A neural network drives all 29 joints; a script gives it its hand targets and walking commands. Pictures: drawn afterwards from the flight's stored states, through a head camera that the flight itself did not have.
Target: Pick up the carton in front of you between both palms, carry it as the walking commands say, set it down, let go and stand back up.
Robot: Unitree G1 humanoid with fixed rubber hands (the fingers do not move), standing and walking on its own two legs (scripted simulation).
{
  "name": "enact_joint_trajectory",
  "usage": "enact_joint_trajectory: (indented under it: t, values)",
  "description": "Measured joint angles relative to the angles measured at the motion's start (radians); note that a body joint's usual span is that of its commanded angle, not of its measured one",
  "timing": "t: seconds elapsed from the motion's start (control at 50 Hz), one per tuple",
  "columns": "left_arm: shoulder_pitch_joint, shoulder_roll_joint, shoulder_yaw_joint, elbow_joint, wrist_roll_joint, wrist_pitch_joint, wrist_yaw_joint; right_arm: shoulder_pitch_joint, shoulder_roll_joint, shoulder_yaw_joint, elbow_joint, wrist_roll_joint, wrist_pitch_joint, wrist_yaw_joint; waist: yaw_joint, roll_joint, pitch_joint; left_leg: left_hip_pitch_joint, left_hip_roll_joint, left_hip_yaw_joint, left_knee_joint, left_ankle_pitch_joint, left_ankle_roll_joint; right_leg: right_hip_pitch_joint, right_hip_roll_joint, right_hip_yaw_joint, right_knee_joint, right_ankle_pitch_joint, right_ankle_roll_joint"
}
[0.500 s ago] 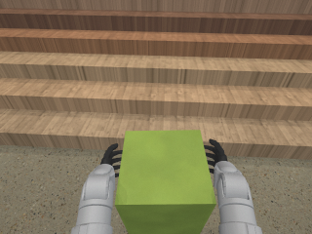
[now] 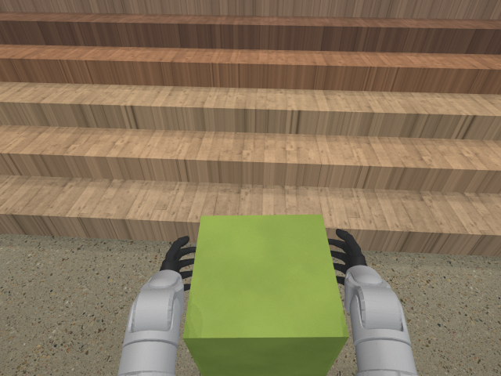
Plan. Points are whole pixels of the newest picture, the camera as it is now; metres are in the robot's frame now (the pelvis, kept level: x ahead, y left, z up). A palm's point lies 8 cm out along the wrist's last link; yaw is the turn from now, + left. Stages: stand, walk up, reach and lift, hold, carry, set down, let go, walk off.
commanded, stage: carry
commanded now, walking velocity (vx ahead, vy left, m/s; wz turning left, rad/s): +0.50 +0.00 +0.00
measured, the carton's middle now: (262, 303) +0.28 +0.00 -0.03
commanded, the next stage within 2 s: none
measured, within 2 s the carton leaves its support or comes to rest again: neither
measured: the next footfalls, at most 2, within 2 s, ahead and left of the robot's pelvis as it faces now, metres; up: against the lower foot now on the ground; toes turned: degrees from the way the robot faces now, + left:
right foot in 0.56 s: +0.34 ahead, -0.10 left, +0.00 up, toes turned -13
left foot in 1.10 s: +0.72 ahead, +0.10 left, +0.00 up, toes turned +8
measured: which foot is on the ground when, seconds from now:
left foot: down 0.00-0.56, up 0.58-1.00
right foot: down 0.00-0.20, up 0.22-0.54, down 0.56-1.00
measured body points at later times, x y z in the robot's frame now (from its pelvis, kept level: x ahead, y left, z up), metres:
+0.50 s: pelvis +0.17 +0.01 -0.01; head +0.14 +0.01 +0.44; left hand +0.42 +0.14 +0.09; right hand +0.40 -0.16 +0.10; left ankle +0.01 +0.12 -0.74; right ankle +0.26 -0.10 -0.72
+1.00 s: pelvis +0.45 -0.01 +0.00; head +0.41 -0.02 +0.44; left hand +0.69 +0.13 +0.12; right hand +0.69 -0.17 +0.13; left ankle +0.62 +0.12 -0.70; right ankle +0.31 -0.09 -0.74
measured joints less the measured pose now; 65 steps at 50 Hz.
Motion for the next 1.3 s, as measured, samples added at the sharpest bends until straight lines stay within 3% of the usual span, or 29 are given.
enact_joint_trajectory:
  t: [0.04, 0.08, 0.14, 0.2, 0.3, 0.36, 0.5, 0.54, 0.58, 0.64, 0.7, 0.84, 0.98, 1.02, 1.1, 1.14, 1.2, 1.24, 1.3]
  values:
    - [0.016, 0.003, -0.011, -0.026, -0.008, 0.014, 0.004, 0.015, -0.003, 0.011, -0.018, 0.014, 0.008, -0.004, -0.001, 0.001, -0.042, -0.057, 0.004, 0.002, 0.06, -0.098, 0.002, -0.049, 0.005, -0.003, 0.042, -0.086, -0.006]
    - [0.03, 0.005, -0.031, -0.07, -0.021, 0.031, 0.013, 0.034, -0.006, 0.022, -0.065, 0.03, 0.023, -0.01, -0.005, 0.0, -0.078, -0.117, 0.019, 0.018, 0.116, -0.172, 0.001, -0.08, 0.007, -0.012, 0.033, -0.08, -0.009]
    - [0.031, 0.004, -0.063, -0.149, -0.051, 0.061, 0.032, 0.062, -0.011, 0.023, -0.172, 0.058, 0.05, -0.014, -0.011, -0.005, -0.099, -0.169, 0.035, 0.07, 0.151, -0.161, -0.002, -0.107, -0.001, -0.03, 0.035, -0.014, -0.005]
    - [0.071, 0.01, -0.075, -0.272, -0.072, 0.112, 0.039, 0.085, -0.013, 0.06, -0.267, 0.096, 0.095, -0.033, 0.002, -0.021, -0.127, -0.152, 0.024, 0.108, 0.099, -0.061, 0.017, -0.136, -0.019, -0.015, 0.088, -0.092, -0.01]
    - [0.132, 0.015, -0.083, -0.461, -0.114, 0.221, 0.062, 0.117, -0.016, 0.115, -0.408, 0.123, 0.195, -0.048, -0.005, 0.043, -0.147, -0.095, 0.06, 0.139, 0.019, -0.088, 0.037, -0.306, -0.026, -0.144, 0.366, -0.231, -0.024]
    - [0.147, 0.015, -0.104, -0.536, -0.138, 0.275, 0.075, 0.163, -0.018, 0.124, -0.52, 0.147, 0.252, -0.071, -0.014, 0.051, -0.145, -0.039, 0.075, 0.132, -0.064, -0.072, 0.03, -0.399, -0.027, -0.199, 0.381, -0.158, -0.019]
    - [0.283, 0.008, -0.138, -0.723, -0.195, 0.357, 0.114, 0.284, -0.013, 0.16, -0.715, 0.217, 0.359, -0.124, -0.035, 0.032, -0.159, 0.112, 0.071, 0.142, -0.128, -0.155, 0.0, -0.46, -0.045, -0.268, 0.192, 0.065, -0.025]
    - [0.296, 0.007, -0.132, -0.739, -0.215, 0.383, 0.131, 0.302, -0.011, 0.161, -0.726, 0.238, 0.377, -0.142, -0.032, 0.036, -0.156, 0.14, 0.078, 0.142, -0.072, -0.225, -0.014, -0.42, -0.035, -0.299, 0.123, 0.085, -0.037]
    - [0.276, 0.009, -0.127, -0.712, -0.225, 0.39, 0.154, 0.296, -0.013, 0.149, -0.718, 0.255, 0.39, -0.165, -0.022, 0.045, -0.148, 0.093, 0.099, 0.139, 0.129, -0.314, -0.023, -0.396, -0.032, -0.322, 0.142, 0.1, -0.085]
    - [0.256, 0.011, -0.118, -0.645, -0.246, 0.387, 0.185, 0.283, -0.014, 0.126, -0.676, 0.281, 0.403, -0.193, -0.008, 0.036, -0.135, -0.136, 0.105, 0.103, 0.557, -0.262, 0.008, -0.365, -0.035, -0.348, 0.175, 0.027, -0.111]
    - [0.271, 0.009, -0.104, -0.635, -0.264, 0.375, 0.194, 0.273, -0.015, 0.129, -0.643, 0.293, 0.394, -0.198, 0.012, 0.012, -0.116, -0.312, 0.114, 0.122, 0.672, -0.16, 0.025, -0.27, -0.029, -0.35, 0.064, 0.036, -0.104]
    - [0.27, 0.01, -0.106, -0.679, -0.292, 0.347, 0.189, 0.26, -0.015, 0.129, -0.663, 0.281, 0.348, -0.216, 0.032, -0.011, -0.136, -0.507, 0.141, 0.175, 0.461, 0.032, 0.007, -0.052, -0.034, -0.313, -0.154, 0.039, -0.078]
    - [0.262, 0.011, -0.11, -0.779, -0.296, 0.369, 0.172, 0.257, -0.016, 0.138, -0.786, 0.304, 0.393, -0.198, 0.008, 0.005, -0.149, -0.535, 0.142, 0.217, 0.267, 0.162, -0.002, 0.152, -0.044, -0.287, -0.225, -0.063, -0.029]
    - [0.219, 0.015, -0.104, -0.784, -0.293, 0.383, 0.17, 0.226, -0.019, 0.133, -0.803, 0.3, 0.408, -0.198, 0.009, 0.009, -0.138, -0.522, 0.135, 0.232, 0.228, 0.184, 0.01, 0.202, -0.042, -0.285, -0.212, -0.113, -0.012]
    - [0.1, 0.047, -0.072, -0.749, -0.282, 0.411, 0.198, 0.085, -0.043, 0.128, -0.747, 0.296, 0.442, -0.211, 0.003, 0.006, -0.112, -0.438, 0.099, 0.27, 0.16, 0.118, 0.06, 0.221, -0.064, -0.254, -0.027, -0.281, 0.017]
    - [0.026, 0.087, -0.056, -0.698, -0.29, 0.42, 0.206, 0.01, -0.04, 0.117, -0.679, 0.293, 0.432, -0.218, -0.04, -0.019, -0.089, -0.465, 0.079, 0.277, 0.254, 0.086, 0.096, 0.093, -0.099, -0.217, 0.298, -0.288, -0.006]
    - [-0.066, 0.092, -0.015, -0.627, -0.302, 0.434, 0.207, -0.064, -0.029, 0.082, -0.608, 0.298, 0.428, -0.231, -0.052, -0.02, -0.026, -0.439, 0.077, 0.283, 0.254, 0.038, 0.099, -0.186, -0.066, -0.111, 0.764, -0.211, -0.054]
    - [-0.112, 0.055, 0.021, -0.591, -0.291, 0.428, 0.206, -0.09, -0.017, 0.045, -0.584, 0.3, 0.415, -0.23, -0.059, -0.023, 0.007, -0.393, 0.066, 0.278, 0.195, 0.041, 0.095, -0.321, -0.064, -0.101, 0.833, -0.127, -0.075]
    - [-0.161, 0.003, 0.061, -0.557, -0.258, 0.393, 0.207, -0.135, 0.011, -0.021, -0.556, 0.293, 0.38, -0.209, -0.062, -0.026, 0.038, -0.322, 0.05, 0.269, 0.115, 0.038, 0.094, -0.471, -0.075, -0.101, 0.799, -0.049, -0.081]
